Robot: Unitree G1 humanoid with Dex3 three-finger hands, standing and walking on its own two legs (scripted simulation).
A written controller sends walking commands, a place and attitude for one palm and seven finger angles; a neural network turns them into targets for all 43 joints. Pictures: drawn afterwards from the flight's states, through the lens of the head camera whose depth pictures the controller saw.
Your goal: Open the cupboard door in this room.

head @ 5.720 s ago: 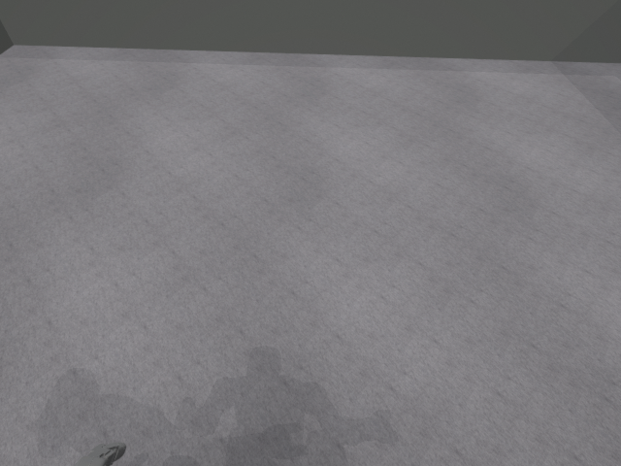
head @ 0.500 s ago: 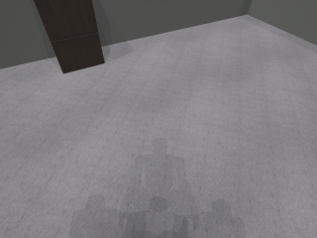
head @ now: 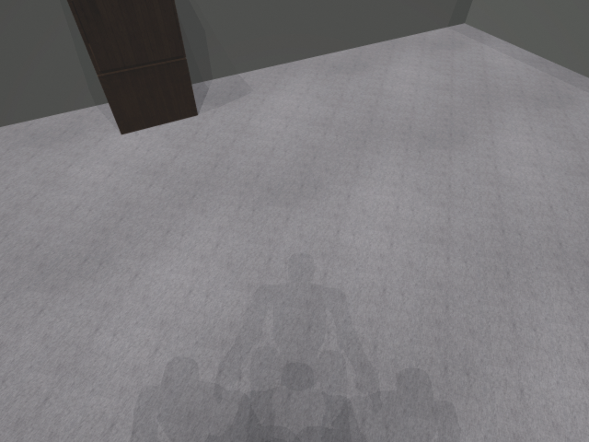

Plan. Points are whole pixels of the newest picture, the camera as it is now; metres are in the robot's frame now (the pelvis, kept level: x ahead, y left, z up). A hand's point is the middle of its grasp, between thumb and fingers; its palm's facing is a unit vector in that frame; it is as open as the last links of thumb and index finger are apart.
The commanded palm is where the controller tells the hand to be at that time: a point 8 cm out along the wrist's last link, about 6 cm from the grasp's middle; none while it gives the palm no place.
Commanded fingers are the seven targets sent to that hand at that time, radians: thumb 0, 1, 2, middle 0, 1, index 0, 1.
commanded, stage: turn or walk to find it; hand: left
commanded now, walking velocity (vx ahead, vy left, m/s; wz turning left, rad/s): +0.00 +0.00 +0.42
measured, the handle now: out of the picture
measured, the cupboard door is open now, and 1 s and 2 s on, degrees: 0 0 0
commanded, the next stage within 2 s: stand and wait in 0.10 s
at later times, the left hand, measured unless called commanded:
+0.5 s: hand out of the picture -0.01 +0.17 -0.18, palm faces +0.10 -0.98 -0.19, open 7.4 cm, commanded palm none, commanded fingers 0.00 0.90 0.90 -0.20 -0.30 -0.20 -0.30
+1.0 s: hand out of the picture +0.00 +0.21 -0.20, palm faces +0.22 -0.96 -0.20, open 7.4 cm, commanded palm none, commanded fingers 0.00 0.90 0.90 -0.20 -0.30 -0.20 -0.30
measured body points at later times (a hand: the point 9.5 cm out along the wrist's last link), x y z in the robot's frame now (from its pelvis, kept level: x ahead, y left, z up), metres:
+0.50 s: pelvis +0.00 -0.01 +0.00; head +0.01 +0.00 +0.45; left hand -0.02 +0.22 -0.17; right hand +0.05 -0.24 -0.16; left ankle +0.00 +0.11 -0.74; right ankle -0.01 -0.13 -0.74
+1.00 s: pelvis -0.01 +0.01 -0.02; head +0.01 +0.04 +0.43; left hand -0.01 +0.26 -0.19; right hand +0.05 -0.23 -0.16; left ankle +0.00 +0.10 -0.74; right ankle -0.02 -0.13 -0.73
